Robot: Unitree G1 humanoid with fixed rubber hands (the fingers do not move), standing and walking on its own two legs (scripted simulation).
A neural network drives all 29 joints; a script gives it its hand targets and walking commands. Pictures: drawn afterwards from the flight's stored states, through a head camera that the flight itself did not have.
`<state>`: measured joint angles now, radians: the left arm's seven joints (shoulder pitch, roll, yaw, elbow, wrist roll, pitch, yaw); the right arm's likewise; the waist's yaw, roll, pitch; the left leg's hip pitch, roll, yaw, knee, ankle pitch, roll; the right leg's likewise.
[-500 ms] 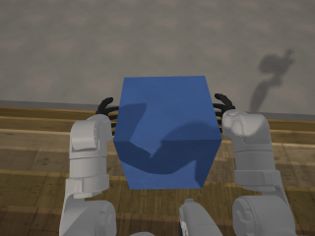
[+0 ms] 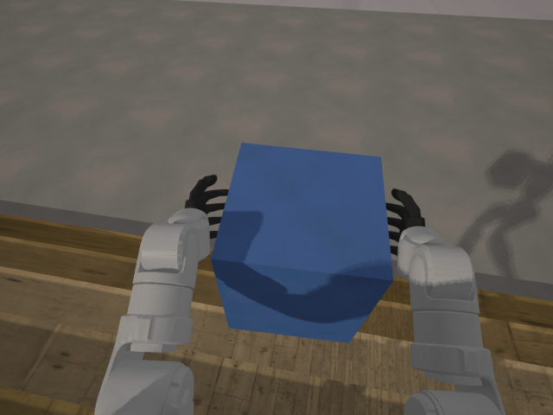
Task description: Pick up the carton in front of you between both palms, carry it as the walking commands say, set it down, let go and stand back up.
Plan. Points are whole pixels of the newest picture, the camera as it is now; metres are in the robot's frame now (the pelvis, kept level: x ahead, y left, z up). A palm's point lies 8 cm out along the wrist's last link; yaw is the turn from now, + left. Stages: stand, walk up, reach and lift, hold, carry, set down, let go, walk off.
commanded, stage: carry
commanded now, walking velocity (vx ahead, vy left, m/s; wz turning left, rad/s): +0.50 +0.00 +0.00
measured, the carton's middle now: (298, 249) +0.36 +0.00 +0.03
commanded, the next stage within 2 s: none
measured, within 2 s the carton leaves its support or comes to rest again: neither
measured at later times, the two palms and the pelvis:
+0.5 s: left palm (225, 177) +0.68 +0.18 -0.11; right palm (340, 169) +0.71 -0.11 -0.10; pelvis +0.36 +0.00 -0.21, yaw -1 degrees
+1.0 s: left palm (252, 155) +1.08 +0.16 -0.36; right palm (329, 159) +1.06 -0.13 -0.35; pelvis +0.74 +0.05 -0.41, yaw -1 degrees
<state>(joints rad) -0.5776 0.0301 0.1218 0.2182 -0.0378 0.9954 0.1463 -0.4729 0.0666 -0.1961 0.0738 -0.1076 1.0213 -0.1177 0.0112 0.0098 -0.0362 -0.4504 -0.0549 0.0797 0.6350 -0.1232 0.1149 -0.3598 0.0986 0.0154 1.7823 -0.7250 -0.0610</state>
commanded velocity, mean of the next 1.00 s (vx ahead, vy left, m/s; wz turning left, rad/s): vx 0.50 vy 0.00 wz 0.00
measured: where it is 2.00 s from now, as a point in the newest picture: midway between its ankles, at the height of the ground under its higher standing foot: (285, 248)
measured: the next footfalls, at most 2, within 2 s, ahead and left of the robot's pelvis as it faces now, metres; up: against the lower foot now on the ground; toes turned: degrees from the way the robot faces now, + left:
right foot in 0.36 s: +0.37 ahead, -0.04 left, -0.17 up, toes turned -1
left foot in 0.72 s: +0.70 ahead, +0.10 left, -0.34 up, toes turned +1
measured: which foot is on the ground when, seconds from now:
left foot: down 0.00-0.36, up 0.38-0.70, down 0.72-1.00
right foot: up 0.00-0.34, down 0.36-0.72, up 0.74-1.00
